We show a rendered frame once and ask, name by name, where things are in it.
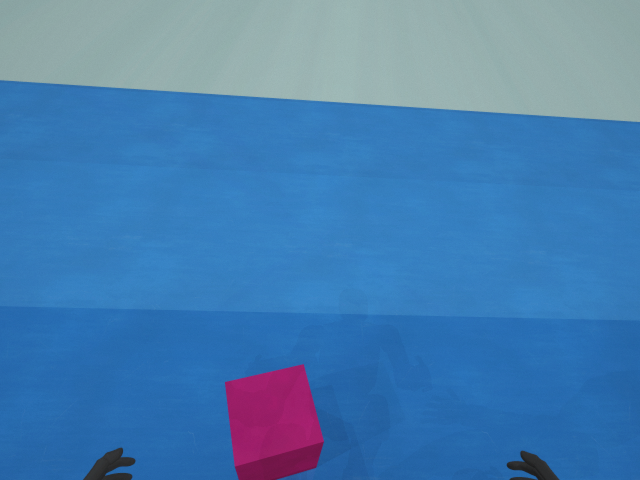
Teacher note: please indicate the carton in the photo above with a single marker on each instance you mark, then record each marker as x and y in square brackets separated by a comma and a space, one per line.
[274, 426]

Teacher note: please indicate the robot right hand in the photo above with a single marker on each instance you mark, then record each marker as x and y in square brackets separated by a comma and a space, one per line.
[533, 465]

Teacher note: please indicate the robot left hand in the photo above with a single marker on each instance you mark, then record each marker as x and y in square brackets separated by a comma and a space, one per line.
[110, 461]

